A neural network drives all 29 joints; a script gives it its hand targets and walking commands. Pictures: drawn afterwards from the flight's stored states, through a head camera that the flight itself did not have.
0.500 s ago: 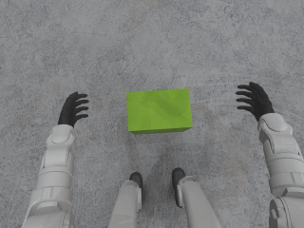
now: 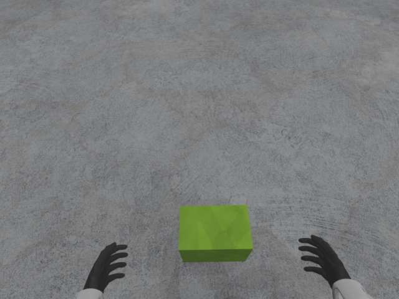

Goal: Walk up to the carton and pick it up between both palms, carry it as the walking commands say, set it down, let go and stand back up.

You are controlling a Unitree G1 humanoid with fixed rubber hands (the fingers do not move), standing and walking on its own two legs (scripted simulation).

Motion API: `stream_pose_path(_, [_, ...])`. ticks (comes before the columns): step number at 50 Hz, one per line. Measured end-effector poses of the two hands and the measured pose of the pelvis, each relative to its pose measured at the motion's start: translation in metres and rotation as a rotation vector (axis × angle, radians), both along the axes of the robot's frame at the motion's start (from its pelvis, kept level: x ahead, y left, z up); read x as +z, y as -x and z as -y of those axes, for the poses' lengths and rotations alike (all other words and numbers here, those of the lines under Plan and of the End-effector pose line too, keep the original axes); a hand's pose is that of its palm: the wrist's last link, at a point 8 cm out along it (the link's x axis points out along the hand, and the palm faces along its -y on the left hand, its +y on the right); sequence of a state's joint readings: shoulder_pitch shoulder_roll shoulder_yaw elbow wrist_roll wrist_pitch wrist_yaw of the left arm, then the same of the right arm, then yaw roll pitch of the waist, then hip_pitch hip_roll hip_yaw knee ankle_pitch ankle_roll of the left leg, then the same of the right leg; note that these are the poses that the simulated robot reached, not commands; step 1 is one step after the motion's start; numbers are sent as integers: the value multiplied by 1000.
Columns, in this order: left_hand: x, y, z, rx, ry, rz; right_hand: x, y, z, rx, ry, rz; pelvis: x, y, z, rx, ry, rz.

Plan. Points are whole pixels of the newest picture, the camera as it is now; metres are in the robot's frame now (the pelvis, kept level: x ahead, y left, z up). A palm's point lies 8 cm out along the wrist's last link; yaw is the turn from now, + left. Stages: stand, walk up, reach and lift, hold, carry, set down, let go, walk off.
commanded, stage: let go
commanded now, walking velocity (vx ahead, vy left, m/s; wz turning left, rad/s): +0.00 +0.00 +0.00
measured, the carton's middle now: (213, 234) +0.43 -0.03 -0.65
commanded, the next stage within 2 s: stand in 0.44 s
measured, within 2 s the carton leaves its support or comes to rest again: neither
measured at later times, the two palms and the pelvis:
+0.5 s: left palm (92, 289) +0.17 +0.24 -0.07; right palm (343, 285) +0.16 -0.24 -0.07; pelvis +0.01 +0.01 +0.00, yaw -1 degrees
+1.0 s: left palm out of the picture +0.13 +0.27 -0.13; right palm out of the picture +0.10 -0.26 -0.12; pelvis +0.06 +0.01 -0.01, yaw -2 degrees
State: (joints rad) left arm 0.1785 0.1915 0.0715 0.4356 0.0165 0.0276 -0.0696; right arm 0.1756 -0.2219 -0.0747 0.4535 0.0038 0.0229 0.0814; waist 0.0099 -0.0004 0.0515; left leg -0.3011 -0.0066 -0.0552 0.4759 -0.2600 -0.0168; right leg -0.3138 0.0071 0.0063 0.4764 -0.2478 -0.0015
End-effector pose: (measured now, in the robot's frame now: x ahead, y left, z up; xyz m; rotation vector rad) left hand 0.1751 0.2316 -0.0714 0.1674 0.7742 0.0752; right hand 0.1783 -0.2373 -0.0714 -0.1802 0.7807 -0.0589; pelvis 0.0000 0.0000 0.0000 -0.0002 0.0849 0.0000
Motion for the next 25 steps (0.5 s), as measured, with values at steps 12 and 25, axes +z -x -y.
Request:
stream_pose_path(12, [12,3,-2,-27,1,-9,12,7,-4,11,14,-10,3,-6,-4,-14,2,158])
stream_pose_path(25, [2,6,-7,-33,-62,-19,6,17,6,-27,91,-3,1,-10,-6,-21,4,126])
